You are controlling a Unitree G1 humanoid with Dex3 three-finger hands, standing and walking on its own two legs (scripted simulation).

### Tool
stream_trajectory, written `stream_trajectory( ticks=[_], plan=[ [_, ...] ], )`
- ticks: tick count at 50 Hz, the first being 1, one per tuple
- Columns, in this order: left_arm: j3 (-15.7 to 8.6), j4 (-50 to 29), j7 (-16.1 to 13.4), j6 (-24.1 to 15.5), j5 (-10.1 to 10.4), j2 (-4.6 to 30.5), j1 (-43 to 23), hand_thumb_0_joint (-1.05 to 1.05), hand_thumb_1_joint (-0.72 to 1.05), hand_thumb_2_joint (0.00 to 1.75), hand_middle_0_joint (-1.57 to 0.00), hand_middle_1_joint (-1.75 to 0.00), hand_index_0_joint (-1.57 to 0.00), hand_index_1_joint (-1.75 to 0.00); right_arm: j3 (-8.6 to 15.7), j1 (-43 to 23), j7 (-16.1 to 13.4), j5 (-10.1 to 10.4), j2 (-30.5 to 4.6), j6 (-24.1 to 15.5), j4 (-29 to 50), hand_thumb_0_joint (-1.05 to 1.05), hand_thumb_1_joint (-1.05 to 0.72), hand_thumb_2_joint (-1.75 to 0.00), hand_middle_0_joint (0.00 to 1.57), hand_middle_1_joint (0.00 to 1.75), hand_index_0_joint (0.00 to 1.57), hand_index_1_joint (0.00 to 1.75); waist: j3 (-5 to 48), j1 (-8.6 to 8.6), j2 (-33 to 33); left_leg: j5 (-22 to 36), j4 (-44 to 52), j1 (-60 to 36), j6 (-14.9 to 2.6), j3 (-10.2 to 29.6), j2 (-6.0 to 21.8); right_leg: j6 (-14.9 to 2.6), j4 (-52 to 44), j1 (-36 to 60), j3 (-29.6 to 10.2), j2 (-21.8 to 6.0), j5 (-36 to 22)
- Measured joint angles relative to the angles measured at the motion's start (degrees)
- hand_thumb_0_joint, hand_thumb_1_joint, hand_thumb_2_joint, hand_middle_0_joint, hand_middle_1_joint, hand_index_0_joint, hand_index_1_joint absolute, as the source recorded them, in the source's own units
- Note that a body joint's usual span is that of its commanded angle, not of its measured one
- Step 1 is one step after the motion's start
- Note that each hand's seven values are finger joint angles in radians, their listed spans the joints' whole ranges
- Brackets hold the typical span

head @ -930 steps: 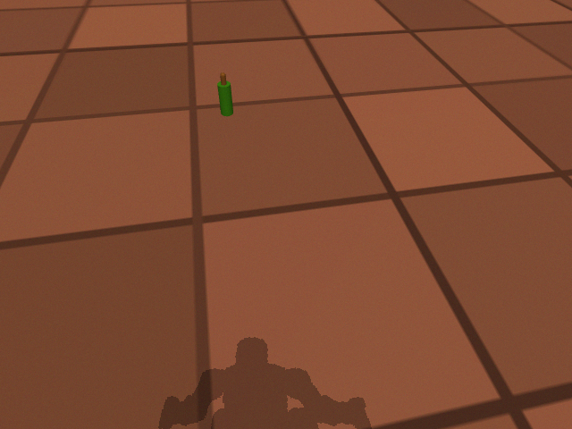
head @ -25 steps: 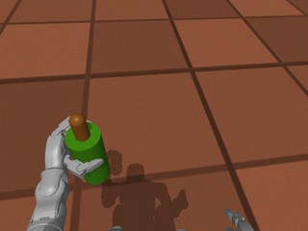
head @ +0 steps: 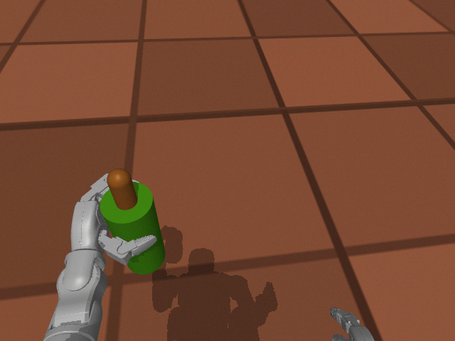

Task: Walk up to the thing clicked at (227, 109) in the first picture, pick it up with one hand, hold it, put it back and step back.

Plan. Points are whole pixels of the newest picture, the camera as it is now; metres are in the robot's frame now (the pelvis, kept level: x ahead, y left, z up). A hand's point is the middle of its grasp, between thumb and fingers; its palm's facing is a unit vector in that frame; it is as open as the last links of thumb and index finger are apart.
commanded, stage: hold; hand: left
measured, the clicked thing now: (134, 222) +0.32 +0.16 +0.03
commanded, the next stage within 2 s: crouch in 1.98 s
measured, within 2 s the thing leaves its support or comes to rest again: neither
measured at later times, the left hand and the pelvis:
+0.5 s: hand (127, 219) +0.32 +0.16 +0.05, palm faces +0.08 -1.00 -0.02, open 11.2 cm; pelvis -0.01 +0.00 +0.00, yaw +0 degrees
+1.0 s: hand (125, 218) +0.32 +0.17 +0.05, palm faces +0.09 -1.00 -0.02, open 11.2 cm; pelvis -0.01 +0.00 +0.00, yaw +0 degrees
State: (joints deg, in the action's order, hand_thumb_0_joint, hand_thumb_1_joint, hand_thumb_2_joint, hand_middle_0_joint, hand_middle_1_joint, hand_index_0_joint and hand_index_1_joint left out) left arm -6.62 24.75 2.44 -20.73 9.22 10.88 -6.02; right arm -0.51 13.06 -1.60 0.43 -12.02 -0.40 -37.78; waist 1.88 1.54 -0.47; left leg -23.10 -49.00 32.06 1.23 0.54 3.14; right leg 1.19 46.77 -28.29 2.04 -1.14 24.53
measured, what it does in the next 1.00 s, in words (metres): stands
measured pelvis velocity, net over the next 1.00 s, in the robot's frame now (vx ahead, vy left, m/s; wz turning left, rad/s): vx -0.01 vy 0.00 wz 0.00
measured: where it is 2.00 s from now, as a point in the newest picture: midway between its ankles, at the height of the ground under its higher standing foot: outside the picture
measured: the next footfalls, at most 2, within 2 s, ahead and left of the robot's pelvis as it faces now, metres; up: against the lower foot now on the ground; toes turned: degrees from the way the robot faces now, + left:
none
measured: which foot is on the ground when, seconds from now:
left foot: down 0.00-1.00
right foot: down 0.00-1.00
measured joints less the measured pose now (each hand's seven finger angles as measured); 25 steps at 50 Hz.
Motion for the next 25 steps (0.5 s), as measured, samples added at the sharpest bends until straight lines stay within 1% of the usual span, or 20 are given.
stream_trajectory(
  ticks=[4,8,13,18,25],
  plan=[
    [-0.2,1.2,0.1,0.0,-0.3,0.1,-1.0,0.02,-0.59,1.06,-0.72,-1.06,-0.7,-1.05,0.0,-0.2,0.1,-0.1,0.0,-0.1,-0.2,0.01,-0.92,-0.91,0.21,0.3,0.2,0.3,-0.2,0.01,0.1,0.3,0.3,-0.3,-0.02,0.0,0.0,0.02,-0.3,0.2,0.0,0.0,-0.3],
    [-0.5,1.9,0.2,-0.7,-0.1,0.1,-1.4,0.02,-0.59,1.06,-0.72,-1.06,-0.7,-1.06,0.1,-0.1,0.4,-0.1,0.0,-0.2,-0.2,0.01,-0.92,-0.91,0.21,0.3,0.2,0.3,-0.4,-0.01,0.1,0.5,0.5,-0.4,-0.03,-0.1,0.0,0.01,-0.4,0.3,-0.1,0.0,-0.5],
    [0.0,1.8,0.3,-0.9,-0.3,0.2,-1.3,0.02,-0.59,1.06,-0.72,-1.06,-0.7,-1.06,0.2,0.3,0.7,-0.1,-0.1,-0.1,-0.2,0.01,-0.92,-0.91,0.21,0.3,0.2,0.3,-0.6,-0.09,-0.1,0.6,0.7,-0.6,0.01,-0.2,0.0,0.0,-0.6,0.5,-0.2,0.0,-0.7],
    [-0.1,1.5,0.3,-0.9,0.2,-0.1,-0.8,0.02,-0.59,1.06,-0.72,-1.06,-0.7,-1.05,0.0,0.6,0.4,0.1,-0.1,-0.1,-0.5,0.01,-0.92,-0.91,0.21,0.3,0.2,0.3,-0.6,-0.05,-0.1,1.0,1.3,-1.2,-0.06,-0.2,-0.1,0.05,-1.2,1.1,-0.2,-0.1,-0.9],
    [-0.3,2.4,0.3,-1.0,-0.3,0.1,-1.3,0.02,-0.59,1.06,-0.72,-1.06,-0.7,-1.05,0.1,0.3,0.3,0.0,-0.1,-0.1,-0.8,0.01,-0.92,-0.91,0.21,0.3,0.2,0.3,-0.7,-0.02,0.1,1.3,1.7,-1.5,0.0,-0.2,-0.1,-0.02,-1.4,1.3,-0.2,0.0,-1.2]
  ],
)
